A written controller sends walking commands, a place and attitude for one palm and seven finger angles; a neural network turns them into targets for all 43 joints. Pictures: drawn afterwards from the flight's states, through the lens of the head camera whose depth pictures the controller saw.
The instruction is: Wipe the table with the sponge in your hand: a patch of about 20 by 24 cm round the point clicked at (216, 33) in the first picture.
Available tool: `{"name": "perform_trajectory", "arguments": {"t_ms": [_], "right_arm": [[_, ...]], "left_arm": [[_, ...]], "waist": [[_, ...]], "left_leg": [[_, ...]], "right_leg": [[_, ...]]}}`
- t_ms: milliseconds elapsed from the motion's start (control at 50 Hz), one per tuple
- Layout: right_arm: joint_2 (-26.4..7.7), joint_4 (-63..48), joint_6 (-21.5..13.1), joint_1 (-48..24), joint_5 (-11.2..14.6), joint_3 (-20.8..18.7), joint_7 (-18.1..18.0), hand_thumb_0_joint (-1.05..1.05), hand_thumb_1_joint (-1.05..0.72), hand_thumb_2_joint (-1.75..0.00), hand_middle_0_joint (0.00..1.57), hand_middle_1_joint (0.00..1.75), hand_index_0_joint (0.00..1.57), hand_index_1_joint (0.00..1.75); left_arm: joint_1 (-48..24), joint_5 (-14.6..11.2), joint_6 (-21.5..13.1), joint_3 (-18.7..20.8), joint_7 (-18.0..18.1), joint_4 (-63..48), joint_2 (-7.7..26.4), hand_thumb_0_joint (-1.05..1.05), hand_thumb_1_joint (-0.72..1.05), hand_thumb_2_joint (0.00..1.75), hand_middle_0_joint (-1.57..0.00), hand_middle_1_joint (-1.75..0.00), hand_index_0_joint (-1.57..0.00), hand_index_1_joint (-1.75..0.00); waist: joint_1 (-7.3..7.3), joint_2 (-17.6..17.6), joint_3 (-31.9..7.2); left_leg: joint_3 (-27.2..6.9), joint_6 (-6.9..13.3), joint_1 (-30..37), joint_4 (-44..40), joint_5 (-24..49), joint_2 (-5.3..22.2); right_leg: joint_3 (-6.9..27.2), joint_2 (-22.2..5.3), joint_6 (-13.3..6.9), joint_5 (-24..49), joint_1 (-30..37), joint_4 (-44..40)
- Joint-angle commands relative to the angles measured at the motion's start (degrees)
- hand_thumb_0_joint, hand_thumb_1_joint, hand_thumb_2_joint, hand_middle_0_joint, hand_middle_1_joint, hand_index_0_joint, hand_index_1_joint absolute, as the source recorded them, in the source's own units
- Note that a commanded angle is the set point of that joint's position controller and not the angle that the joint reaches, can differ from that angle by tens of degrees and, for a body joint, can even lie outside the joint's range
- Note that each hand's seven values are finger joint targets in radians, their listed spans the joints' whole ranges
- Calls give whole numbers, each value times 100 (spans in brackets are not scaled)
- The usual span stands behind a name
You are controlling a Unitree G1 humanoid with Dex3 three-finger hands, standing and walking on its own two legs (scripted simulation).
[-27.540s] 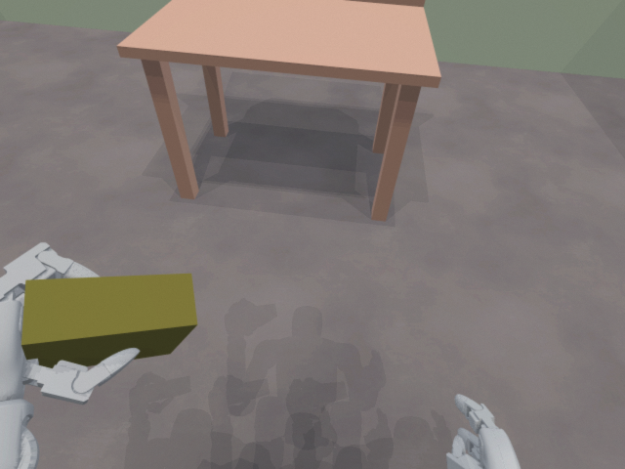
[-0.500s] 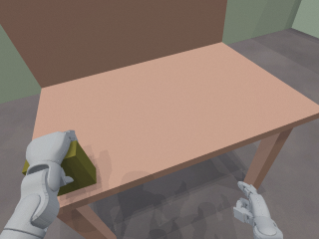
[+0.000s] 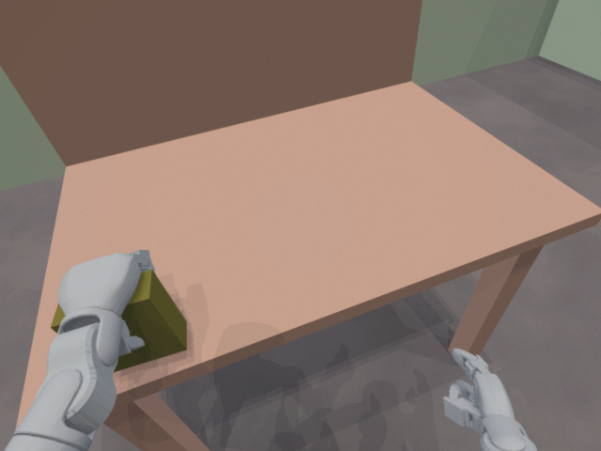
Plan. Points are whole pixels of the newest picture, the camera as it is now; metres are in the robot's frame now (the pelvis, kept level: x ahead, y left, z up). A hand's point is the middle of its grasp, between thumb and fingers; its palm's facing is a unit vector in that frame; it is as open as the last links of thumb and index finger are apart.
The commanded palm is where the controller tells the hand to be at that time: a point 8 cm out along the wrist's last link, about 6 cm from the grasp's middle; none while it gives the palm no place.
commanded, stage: move the sponge above the wiping area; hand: left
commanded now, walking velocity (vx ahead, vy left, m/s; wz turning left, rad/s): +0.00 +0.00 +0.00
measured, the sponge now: (134, 332) +0.24 +0.29 +0.02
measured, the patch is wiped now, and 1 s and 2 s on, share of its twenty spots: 0.00 0.00 0.00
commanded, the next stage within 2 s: none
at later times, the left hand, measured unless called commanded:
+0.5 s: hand (143, 290) +0.28 +0.28 +0.07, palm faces +0.01 -0.09 -1.00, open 9.6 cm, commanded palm +0.26 +0.28 +0.15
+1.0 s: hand (149, 267) +0.32 +0.29 +0.07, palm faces +0.04 -0.05 -1.00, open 9.6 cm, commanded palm +0.29 +0.28 +0.14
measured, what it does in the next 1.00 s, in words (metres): stands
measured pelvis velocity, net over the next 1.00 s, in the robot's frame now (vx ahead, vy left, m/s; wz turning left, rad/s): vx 0.00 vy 0.01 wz -0.01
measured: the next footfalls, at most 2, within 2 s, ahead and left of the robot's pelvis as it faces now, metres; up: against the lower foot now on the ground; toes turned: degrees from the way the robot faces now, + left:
none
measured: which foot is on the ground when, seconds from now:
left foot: down 0.00-1.00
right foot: down 0.00-1.00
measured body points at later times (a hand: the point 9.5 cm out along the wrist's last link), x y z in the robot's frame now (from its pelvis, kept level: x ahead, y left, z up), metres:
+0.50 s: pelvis +0.00 +0.01 +0.00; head -0.02 -0.03 +0.45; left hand +0.28 +0.28 +0.12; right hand +0.22 -0.20 -0.09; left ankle +0.05 +0.11 -0.74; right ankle -0.02 -0.07 -0.74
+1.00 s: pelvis +0.00 +0.01 +0.00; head +0.00 -0.03 +0.45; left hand +0.32 +0.28 +0.13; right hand +0.20 -0.22 -0.11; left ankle +0.05 +0.11 -0.74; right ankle -0.02 -0.07 -0.74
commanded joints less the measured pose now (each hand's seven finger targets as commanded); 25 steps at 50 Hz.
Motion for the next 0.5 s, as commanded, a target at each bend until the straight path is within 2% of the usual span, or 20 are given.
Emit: {"name": "perform_trajectory", "arguments": {"t_ms": [0,40,60,80,120,140,160,180,220,240,260,300,320,340,360,380,400,440,460,480], "right_arm": [[-500,-856,-328,-989,-2,-210,-34,0,-90,-90,20,30,20,30],[-533,-859,-282,-1123,16,-200,-22,0,-90,-90,20,30,20,30],[-462,-876,-279,-1115,37,-189,-7,0,-90,-90,20,30,20,30],[-514,-850,-258,-1076,43,-212,14,0,-90,-90,20,30,20,30],[-531,-885,-185,-1132,71,-216,40,0,-90,-90,20,30,20,30],[-521,-936,-178,-1290,94,-175,28,0,-90,-90,20,30,20,30],[-495,-931,-179,-1218,116,-165,36,0,-90,-90,20,30,20,30],[-527,-914,-166,-1172,112,-201,40,0,-90,-90,20,30,20,30],[-540,-949,-125,-1150,125,-189,42,0,-90,-90,20,30,20,30],[-514,-1014,-137,-1254,138,-159,28,0,-90,-90,20,30,20,30],[-485,-1007,-166,-1158,136,-151,32,0,-90,-90,20,30,20,30],[-506,-989,-188,-1010,99,-189,33,0,-90,-90,20,30,20,30],[-516,-944,-180,-961,87,-209,16,0,-90,-90,20,30,20,30],[-554,-946,-182,-1040,65,-192,-12,0,-90,-90,20,30,20,30],[-464,-951,-214,-983,73,-173,-11,0,-90,-90,20,30,20,30],[-501,-861,-205,-916,54,-216,-3,0,-90,-90,20,30,20,30],[-482,-899,-208,-927,42,-224,11,0,-90,-90,20,30,20,30],[-531,-868,-184,-995,36,-217,27,0,-90,-90,20,30,20,30],[-450,-865,-201,-976,59,-211,50,0,-90,-90,20,30,20,30],[-469,-820,-209,-951,71,-246,70,0,-90,-90,20,30,20,30]], "left_arm": [[-2156,322,-198,1177,615,-1002,1601,0,10,130,-120,-160,-120,-160],[-2111,337,-40,1439,706,-801,1865,0,10,130,-120,-160,-120,-160],[-2225,295,36,1065,717,-721,1414,0,10,130,-120,-160,-120,-160],[-2112,257,119,1150,720,-540,1507,0,10,130,-120,-160,-120,-160],[-2060,211,279,895,631,-474,1273,0,10,130,-120,-160,-120,-160],[-2151,190,366,871,570,-476,1281,0,10,130,-120,-160,-120,-160],[-2275,176,400,524,500,-375,956,0,10,130,-120,-160,-120,-160],[-2140,182,412,569,443,-298,1020,0,10,130,-120,-160,-120,-160],[-2281,235,404,290,284,-371,860,0,10,130,-120,-160,-120,-160],[-2406,252,376,353,240,-460,955,0,10,130,-120,-160,-120,-160],[-2543,287,296,163,225,-479,776,0,10,130,-120,-160,-120,-160],[-2571,342,104,227,247,-515,833,0,10,130,-120,-160,-120,-160],[-2577,383,34,479,310,-418,1101,0,10,130,-120,-160,-120,-160],[-2711,431,-23,865,397,-501,1538,0,10,130,-120,-160,-120,-160],[-2909,459,-92,669,479,-504,1258,0,10,130,-120,-160,-120,-160],[-2834,518,-142,976,608,-380,1524,0,10,130,-120,-160,-120,-160],[-2849,503,-172,849,693,-458,1320,0,10,130,-120,-160,-120,-160],[-2884,545,-83,1243,897,-402,1731,0,10,130,-120,-160,-120,-160],[-3040,517,-24,874,963,-298,1263,0,10,130,-120,-160,-120,-160],[-2928,471,61,838,1013,-117,1163,0,10,130,-120,-160,-120,-160]], "waist": [[-29,112,-1345],[80,141,-1278],[4,-43,-1388],[24,-67,-1357],[9,-85,-1412],[0,-98,-1286],[-100,-263,-1316],[-90,-339,-1310],[-161,-332,-1333],[-152,-291,-1232],[-195,-314,-1347],[-180,-380,-1406],[-139,-386,-1373],[-52,-314,-1406],[-92,-402,-1540],[-35,-282,-1565],[-14,-204,-1587],[99,114,-1589],[15,104,-1603],[15,80,-1537]], "left_leg": [[-181,215,906,-113,1040,-202],[-199,189,812,-155,977,-225],[-106,195,777,-114,1050,-208],[-113,184,723,-130,1056,-201],[-132,181,681,-160,1036,-204],[-153,171,673,-188,911,-216],[-119,187,662,-149,867,-193],[-141,208,682,-139,861,-188],[-179,221,704,-154,799,-193],[-222,224,729,-166,705,-186],[-214,247,772,-126,706,-184],[-274,261,830,-143,716,-177],[-268,261,820,-152,691,-171],[-279,248,798,-165,644,-186],[-233,253,781,-114,746,-206],[-247,229,797,-146,786,-179],[-210,223,778,-134,851,-200],[-273,170,734,-209,792,-188],[-224,166,725,-178,797,-175],[-218,161,740,-177,772,-143]], "right_leg": [[557,-121,53,1483,-290,-545],[740,-86,-11,1408,-249,-586],[548,-145,58,1564,-173,-488],[561,-145,61,1637,-151,-501],[510,-148,82,1626,-125,-493],[626,-120,55,1465,-218,-548],[489,-160,111,1445,-252,-498],[509,-147,114,1484,-267,-523],[461,-149,123,1407,-307,-526],[564,-112,82,1230,-419,-562],[449,-134,112,1192,-422,-500],[404,-110,106,1180,-433,-498],[429,-96,93,1140,-438,-513],[594,-58,48,1082,-401,-535],[447,-89,84,1182,-341,-434],[446,-57,52,1166,-353,-434],[431,-66,59,1263,-310,-417],[571,-1,-27,1084,-319,-427],[393,-38,14,1059,-352,-360],[385,-36,17,1051,-430,-390]]}}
